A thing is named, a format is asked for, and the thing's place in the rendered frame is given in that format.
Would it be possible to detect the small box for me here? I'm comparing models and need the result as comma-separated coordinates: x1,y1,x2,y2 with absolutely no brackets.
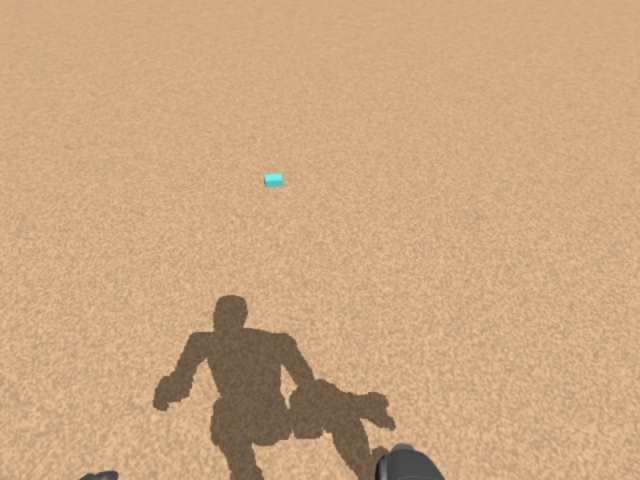
265,174,283,187

